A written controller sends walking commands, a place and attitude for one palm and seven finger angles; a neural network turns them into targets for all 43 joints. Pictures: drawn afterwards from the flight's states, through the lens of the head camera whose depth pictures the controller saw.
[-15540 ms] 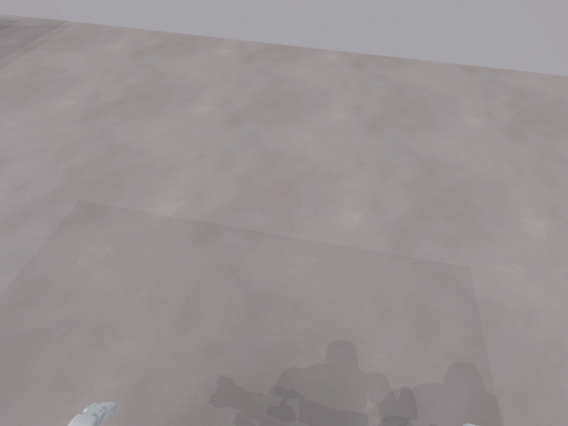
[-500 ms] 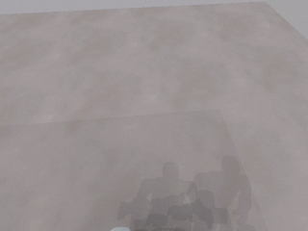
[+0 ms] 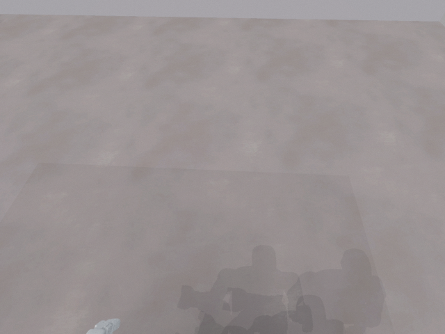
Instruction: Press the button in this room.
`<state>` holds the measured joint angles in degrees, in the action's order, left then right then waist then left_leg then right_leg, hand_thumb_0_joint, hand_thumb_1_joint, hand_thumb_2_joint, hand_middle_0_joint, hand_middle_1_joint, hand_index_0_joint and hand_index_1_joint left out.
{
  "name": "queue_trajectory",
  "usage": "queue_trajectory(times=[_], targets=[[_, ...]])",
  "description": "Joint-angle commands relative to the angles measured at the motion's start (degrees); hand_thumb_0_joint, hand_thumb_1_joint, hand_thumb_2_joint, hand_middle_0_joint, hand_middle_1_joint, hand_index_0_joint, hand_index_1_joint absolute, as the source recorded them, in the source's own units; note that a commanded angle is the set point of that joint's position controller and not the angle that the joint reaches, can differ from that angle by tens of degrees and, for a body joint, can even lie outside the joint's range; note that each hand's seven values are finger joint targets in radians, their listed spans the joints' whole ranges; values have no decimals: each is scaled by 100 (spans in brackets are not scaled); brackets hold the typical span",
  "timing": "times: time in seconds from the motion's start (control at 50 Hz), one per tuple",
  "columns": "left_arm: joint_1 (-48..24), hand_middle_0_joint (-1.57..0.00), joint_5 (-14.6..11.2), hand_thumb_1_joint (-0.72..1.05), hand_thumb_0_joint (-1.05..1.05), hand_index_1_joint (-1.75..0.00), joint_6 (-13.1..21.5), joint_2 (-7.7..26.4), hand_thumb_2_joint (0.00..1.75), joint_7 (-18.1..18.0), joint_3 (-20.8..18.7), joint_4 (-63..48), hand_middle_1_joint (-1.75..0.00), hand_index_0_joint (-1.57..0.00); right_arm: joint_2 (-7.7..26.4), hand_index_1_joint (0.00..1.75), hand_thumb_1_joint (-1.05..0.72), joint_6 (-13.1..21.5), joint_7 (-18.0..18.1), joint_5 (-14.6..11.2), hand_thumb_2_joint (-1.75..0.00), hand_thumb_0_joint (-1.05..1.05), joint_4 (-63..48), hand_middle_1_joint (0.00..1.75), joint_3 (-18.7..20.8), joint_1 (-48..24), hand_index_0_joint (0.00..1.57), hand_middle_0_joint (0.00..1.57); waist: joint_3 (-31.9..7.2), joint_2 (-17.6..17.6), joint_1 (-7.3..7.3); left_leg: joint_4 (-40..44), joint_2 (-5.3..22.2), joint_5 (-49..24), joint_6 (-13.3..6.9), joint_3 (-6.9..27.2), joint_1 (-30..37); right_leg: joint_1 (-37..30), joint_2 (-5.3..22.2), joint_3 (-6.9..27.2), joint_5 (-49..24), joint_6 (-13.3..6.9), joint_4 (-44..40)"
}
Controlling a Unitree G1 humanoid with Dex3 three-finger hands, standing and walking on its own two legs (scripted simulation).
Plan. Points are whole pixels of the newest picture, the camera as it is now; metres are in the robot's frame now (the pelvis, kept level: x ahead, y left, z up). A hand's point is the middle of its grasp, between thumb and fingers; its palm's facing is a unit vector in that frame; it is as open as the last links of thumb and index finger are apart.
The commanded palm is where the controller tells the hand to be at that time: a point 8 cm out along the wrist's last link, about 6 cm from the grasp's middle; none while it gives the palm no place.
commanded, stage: turn or walk to find it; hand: left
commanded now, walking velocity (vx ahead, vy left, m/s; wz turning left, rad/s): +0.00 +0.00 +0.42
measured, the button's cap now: out of the picture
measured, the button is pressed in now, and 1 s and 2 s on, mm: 0 0 0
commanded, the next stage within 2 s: stand and wait in 0.80 s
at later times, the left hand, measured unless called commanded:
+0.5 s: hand out of the picture -0.06 +0.21 -0.18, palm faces +0.30 -0.93 -0.22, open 7.4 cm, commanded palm none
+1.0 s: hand out of the picture -0.06 +0.19 -0.16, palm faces +0.36 -0.89 -0.27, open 7.4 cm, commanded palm none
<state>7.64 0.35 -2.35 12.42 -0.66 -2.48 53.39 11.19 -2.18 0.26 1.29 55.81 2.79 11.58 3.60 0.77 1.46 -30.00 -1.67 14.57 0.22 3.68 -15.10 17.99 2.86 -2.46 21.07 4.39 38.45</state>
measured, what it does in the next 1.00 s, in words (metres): steps on the spot, turning left: right foot, then left foot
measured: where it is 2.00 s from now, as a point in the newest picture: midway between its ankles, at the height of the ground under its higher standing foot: outside the picture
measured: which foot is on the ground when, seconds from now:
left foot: down 0.00-0.04, up 0.06-0.46, down 0.48-1.00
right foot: up 0.00-0.00, down 0.02-0.50, up 0.52-0.96, down 0.98-1.00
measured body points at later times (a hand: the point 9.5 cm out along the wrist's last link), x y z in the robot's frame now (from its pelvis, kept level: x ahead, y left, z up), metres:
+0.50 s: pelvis -0.04 +0.01 -0.01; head -0.01 +0.03 +0.44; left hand -0.08 +0.26 -0.17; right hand +0.11 -0.22 -0.14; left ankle -0.08 +0.11 -0.74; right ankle +0.01 -0.12 -0.73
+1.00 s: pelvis -0.06 -0.02 +0.00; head -0.05 -0.04 +0.45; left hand -0.07 +0.24 -0.13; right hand +0.06 -0.23 -0.17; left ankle -0.08 +0.11 -0.73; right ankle -0.02 -0.12 -0.74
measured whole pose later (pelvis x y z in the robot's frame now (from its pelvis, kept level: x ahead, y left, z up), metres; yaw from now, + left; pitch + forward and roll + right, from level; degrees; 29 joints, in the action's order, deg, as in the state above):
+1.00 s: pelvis -0.06 -0.02 +0.00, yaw +20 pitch -1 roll +2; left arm 10.2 1.0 -1.2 11.2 -1.2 -1.6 56.6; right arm 10.5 -1.2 1.0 0.9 59.2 2.5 13.3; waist 2.0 0.7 0.5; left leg -29.0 -1.5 12.5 0.5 0.5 -14.9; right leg 14.1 2.1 -1.9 16.9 0.8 32.7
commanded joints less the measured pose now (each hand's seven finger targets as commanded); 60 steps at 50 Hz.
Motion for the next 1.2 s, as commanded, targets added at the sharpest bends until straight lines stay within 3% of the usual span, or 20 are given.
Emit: queue_trajectory(times=[0.0, 0.02, 0.04, 0.08, 0.14, 0.34, 0.42, 0.44, 0.48, 0.5, 0.6, 0.82, 0.92, 0.94, 0.98, 1.0, 1.02, 1.06, 1.12, 1.18], targets=[[954, -20, 98, 90, 0, -30, 283, 1136, 90, -121, -273, -132, -30, -20, 607, 30, -90, 111, -10, -97, -90, 0, -519, 30, 253, 14, 20, 20, -836, -974, -398, -923, 221, 54, -67, 394, -1439, -2134, 1405, 1221, -1350, -452, -1985], [995, -20, 116, 90, 0, -30, 278, 1448, 90, -130, -331, -212, -30, -20, 552, 30, -90, 84, 3, -74, -90, 0, -676, 30, 255, -162, 20, 20, -582, -1786, -503, -2195, -204, 1938, 133, -60, -1831, -1641, 2494, 2169, -1976, -1116, -2215], [814, -20, 68, 90, 0, -30, 256, 1261, 90, -160, -314, -287, -30, -20, 802, 30, -90, -5, 6, -31, -90, 0, -598, 30, 320, -154, 20, 20, -469, -1170, -425, -3092, 56, 1791, 105, 219, -1587, -950, 2527, 1890, -1600, -1370, -2333], [118, -20, 56, 90, 0, -30, 246, 969, 90, -152, -265, -462, -30, -20, 750, 30, -90, -107, -56, 3, -90, 0, -349, 30, 364, 45, 20, 20, 31, -1014, -136, -3916, 207, 1169, 122, 194, -1605, -271, 1931, 1270, -468, -1167, -2513], [-39, -20, 69, 90, 0, -30, 294, 710, 90, -138, -190, -495, -30, -20, 622, 30, -90, -108, -123, 0, -90, 0, -191, 30, 319, 377, 20, 20, -114, -902, 20, -3985, 322, 634, 256, -86, -1553, -527, 1530, 302, -1234, -969, -2216], [882, -20, 155, 90, 0, -30, 270, 1073, 90, -112, -295, -91, -30, -20, 445, 30, -90, -20, -105, -76, -90, 0, -363, 30, 158, -369, 20, 20, -408, -1189, -463, -1700, 378, 1313, 341, -660, -971, -1375, 1849, 21, -2970, -1253, -1653], [723, -20, 113, 90, 0, -30, 218, 1159, 90, -95, -329, -49, -30, -20, 520, 30, -90, 79, -78, -86, -90, 0, -267, 30, 140, 44, 20, 20, -756, -1113, -194, -70, 289, 343, 239, -903, 58, -1148, 1745, -306, -2858, -928, -985], [641, -20, 62, 90, 0, -30, 186, 1062, 90, -90, -318, -53, -30, -20, 663, 30, -90, 129, -90, -83, -90, 0, -208, 30, 171, 285, 20, 20, -847, -593, -30, 721, 424, -443, 180, -726, 768, -670, 1578, -548, -2351, -650, -433], [431, -20, 33, 90, 0, -30, 94, 442, 90, -55, -134, -389, -30, -20, 1601, 30, -90, 164, -18, -32, -90, 0, -200, 30, 382, 654, 20, 20, -722, 1817, 206, 1226, 2423, -3241, -798, 1713, 1529, 1435, 414, -665, 1565, 14, 1530], [239, -20, 57, 90, 0, -30, 41, 587, 90, -68, -151, -404, -30, -20, 1602, 30, -90, 114, -3, -15, -90, 0, -140, 30, 365, 676, 20, 20, -680, 1217, 241, 1090, 2573, -3090, -1110, 1388, 1166, 1216, 480, -239, 1520, -86, 2043], [344, -20, 50, 90, 0, -30, 26, 611, 90, 10, -204, -46, -30, -20, 1103, 30, -90, 193, 106, -24, -90, 0, -311, 30, 190, -87, 20, 20, -268, 905, -114, 1120, 1529, -2746, -789, 641, 797, 1298, 367, 48, 237, 4, 2606], [57, -20, 45, 90, 0, -30, 30, 400, 90, -46, -121, -247, -30, -20, 1038, 30, -90, 161, 75, 14, -90, 0, -293, 30, 268, 263, 20, 20, -418, 673, 39, 1276, 1542, -1448, -1034, 1349, 750, 889, 141, 118, 451, 18, 1280], [838, -20, 39, 90, 0, -30, 183, 207, 90, -72, 30, 221, -30, -20, 782, 30, -90, 230, 112, -10, -90, 0, -5, 30, 171, 197, 20, 20, -739, 553, -268, 954, 1214, -887, -723, 849, 335, -740, -30, -15, -537, -168, -949], [1010, -20, 55, 90, 0, -30, 237, 330, 90, -87, 31, 333, -30, -20, 661, 30, -90, 245, 103, -57, -90, 0, 73, 30, 158, 238, 20, 20, -727, 232, -336, 643, 967, -598, -473, 537, 76, -1221, 75, 129, -1067, -186, -1663], [761, -20, 88, 90, 0, -30, 300, 908, 90, -105, -39, 278, -30, -20, 135, 30, -90, 202, 92, -109, -90, 0, 4, 30, 22, 331, 20, 20, -155, -1352, -151, -219, 231, 874, 63, -187, -795, -959, 1475, 2009, -933, -803, -2464], [631, -20, 85, 90, 0, -30, 254, 1021, 90, -75, -66, 188, -30, -20, 316, 30, -90, 148, 82, -67, -90, 0, -53, 30, 56, 150, 20, 20, 114, -1196, -214, -621, 254, 1240, 74, -220, -560, -247, 1753, 2176, -636, -1154, -2678], [563, -20, 69, 90, 0, -30, 273, 977, 90, -78, -134, 163, -30, -20, 432, 30, -90, 35, 94, -7, -90, 0, -17, 30, 106, 86, 20, 20, 307, -1728, -260, -1146, 330, 1293, 64, -89, -664, 128, 1585, 2431, -5, -1250, -2939], [453, -20, 60, 90, 0, -30, 197, 743, 90, -83, -145, 189, -30, -20, 558, 30, -90, 0, 91, 8, -90, 0, 123, 30, 171, 135, 20, 20, 672, -1222, -177, -1971, 377, 946, 44, -174, -888, 233, 1299, 2230, 29, -1313, -2891], [542, -20, 33, 90, 0, -30, 203, 669, 90, -59, -221, 150, -30, -20, 514, 30, -90, 0, 79, -12, -90, 0, 221, 30, 210, 297, 20, 20, 210, -643, -125, -2689, 397, 603, 148, -261, -1138, -380, 979, 1746, -799, -1211, -2560], [788, -20, 36, 90, 0, -30, 222, 668, 90, -51, -267, 162, -30, -20, 551, 30, -90, 9, 97, -9, -90, 0, 140, 30, 239, 170, 20, 20, -215, -714, -250, -2829, 443, 534, 254, -223, -1298, -888, 915, 1853, -1089, -1164, -2427]])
